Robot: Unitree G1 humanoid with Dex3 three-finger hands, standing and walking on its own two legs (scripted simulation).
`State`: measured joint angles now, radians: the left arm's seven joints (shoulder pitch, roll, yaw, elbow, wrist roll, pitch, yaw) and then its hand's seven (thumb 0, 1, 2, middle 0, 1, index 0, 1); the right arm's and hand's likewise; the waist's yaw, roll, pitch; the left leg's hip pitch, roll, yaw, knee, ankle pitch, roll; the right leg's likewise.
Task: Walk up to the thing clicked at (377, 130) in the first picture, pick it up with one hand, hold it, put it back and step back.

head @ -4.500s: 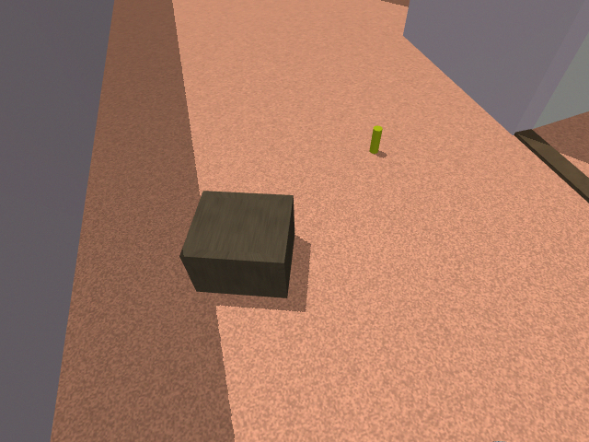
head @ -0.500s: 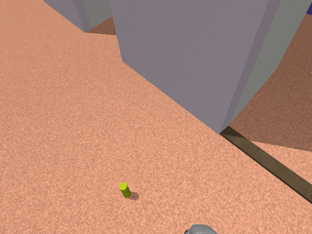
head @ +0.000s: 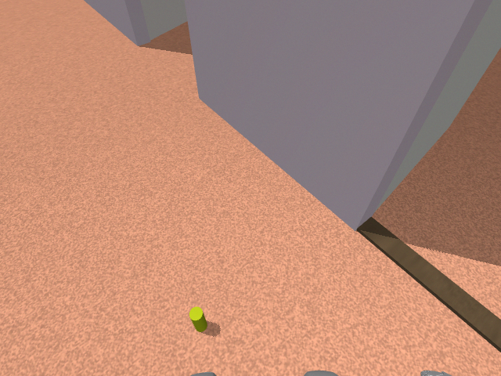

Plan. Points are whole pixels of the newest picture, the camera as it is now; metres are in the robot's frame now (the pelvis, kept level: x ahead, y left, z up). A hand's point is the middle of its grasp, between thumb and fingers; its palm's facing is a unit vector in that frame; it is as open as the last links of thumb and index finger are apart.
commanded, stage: walk up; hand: left
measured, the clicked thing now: (198, 319) +0.40 +0.19 -0.68
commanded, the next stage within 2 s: stand in 1.12 s
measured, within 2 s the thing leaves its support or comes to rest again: neither
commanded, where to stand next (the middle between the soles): +0.08 +0.00 m, yaw +0 degrees
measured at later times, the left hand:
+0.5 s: hand out of the picture +0.10 +0.25 -0.13, palm faces -0.01 -0.93 -0.36, open 7.4 cm
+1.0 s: hand out of the picture +0.11 +0.25 -0.13, palm faces -0.03 -0.94 -0.34, open 7.4 cm
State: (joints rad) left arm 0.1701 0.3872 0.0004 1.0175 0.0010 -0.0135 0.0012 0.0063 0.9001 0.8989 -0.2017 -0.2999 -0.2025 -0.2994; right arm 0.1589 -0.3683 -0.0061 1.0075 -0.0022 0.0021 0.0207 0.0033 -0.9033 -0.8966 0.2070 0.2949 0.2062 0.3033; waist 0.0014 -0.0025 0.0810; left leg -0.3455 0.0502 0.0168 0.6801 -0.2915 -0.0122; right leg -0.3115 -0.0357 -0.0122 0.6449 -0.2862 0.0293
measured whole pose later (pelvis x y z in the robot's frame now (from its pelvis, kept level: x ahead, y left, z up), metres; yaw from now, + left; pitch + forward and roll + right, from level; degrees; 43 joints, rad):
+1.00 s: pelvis +0.02 +0.00 +0.03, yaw +0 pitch -2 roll +0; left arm 0.06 0.34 0.01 1.16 0.01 0.00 -0.01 0.01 0.90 0.90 -0.20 -0.30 -0.20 -0.30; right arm 0.08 -0.35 -0.01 1.17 0.00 0.00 0.02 0.00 -0.90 -0.90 0.21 0.29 0.21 0.30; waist -0.02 0.01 0.06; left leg -0.16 0.03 0.03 0.35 -0.16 -0.02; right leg -0.14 -0.05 -0.01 0.34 -0.16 0.04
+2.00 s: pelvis +0.04 -0.01 +0.03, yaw +1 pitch -2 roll +0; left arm 0.10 0.35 0.01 1.14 0.01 0.00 0.00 0.01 0.90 0.90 -0.20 -0.30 -0.20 -0.30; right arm 0.09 -0.35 0.00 1.14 -0.01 -0.01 0.01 0.00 -0.90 -0.90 0.21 0.29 0.21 0.30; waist -0.01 0.00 0.05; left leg -0.12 0.04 0.02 0.33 -0.17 -0.03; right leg -0.09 -0.04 -0.03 0.32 -0.19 0.03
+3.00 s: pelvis +0.05 +0.00 +0.03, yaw +1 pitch -2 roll +0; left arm 0.12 0.35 0.00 1.13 0.02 0.00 0.00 0.01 0.90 0.90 -0.20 -0.30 -0.20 -0.30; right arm 0.10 -0.36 0.00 1.13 -0.01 -0.01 0.01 0.00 -0.90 -0.90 0.21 0.29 0.21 0.30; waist 0.00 0.00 0.05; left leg -0.12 0.03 0.02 0.34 -0.18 -0.02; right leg -0.09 -0.05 -0.03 0.32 -0.19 0.04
